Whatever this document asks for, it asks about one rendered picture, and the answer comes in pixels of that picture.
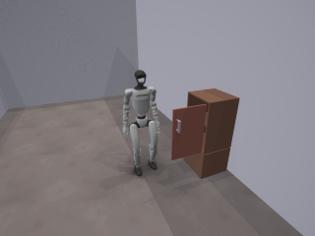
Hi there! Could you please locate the left robot upper arm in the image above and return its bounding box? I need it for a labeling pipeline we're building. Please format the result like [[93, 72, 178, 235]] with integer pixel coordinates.
[[149, 87, 157, 107]]

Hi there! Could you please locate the cupboard door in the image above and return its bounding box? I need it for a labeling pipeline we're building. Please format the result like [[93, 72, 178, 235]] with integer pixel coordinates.
[[171, 104, 207, 160]]

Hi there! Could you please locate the handle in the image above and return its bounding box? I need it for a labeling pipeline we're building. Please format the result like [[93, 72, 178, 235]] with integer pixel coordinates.
[[176, 119, 181, 134]]

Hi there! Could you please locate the left robot forearm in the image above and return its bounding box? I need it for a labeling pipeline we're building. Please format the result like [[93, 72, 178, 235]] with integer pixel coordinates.
[[152, 104, 159, 121]]

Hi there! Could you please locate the right robot forearm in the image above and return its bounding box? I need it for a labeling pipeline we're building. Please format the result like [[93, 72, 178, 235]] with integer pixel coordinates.
[[122, 105, 129, 127]]

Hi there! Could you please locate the right robot hand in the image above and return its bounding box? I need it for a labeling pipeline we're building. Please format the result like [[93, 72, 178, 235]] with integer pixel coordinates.
[[122, 126, 130, 140]]

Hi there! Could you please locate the right robot foot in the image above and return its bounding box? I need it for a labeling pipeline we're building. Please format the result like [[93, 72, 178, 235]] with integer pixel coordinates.
[[134, 165, 143, 177]]

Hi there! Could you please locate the right robot upper arm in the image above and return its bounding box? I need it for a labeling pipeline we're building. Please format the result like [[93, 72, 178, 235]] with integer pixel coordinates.
[[123, 88, 133, 111]]

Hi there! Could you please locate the right robot thigh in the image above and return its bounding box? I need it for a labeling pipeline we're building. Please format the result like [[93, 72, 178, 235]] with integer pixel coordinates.
[[129, 122, 141, 155]]

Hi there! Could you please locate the left robot hand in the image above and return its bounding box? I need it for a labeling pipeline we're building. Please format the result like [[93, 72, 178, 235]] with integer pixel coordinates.
[[155, 121, 161, 133]]

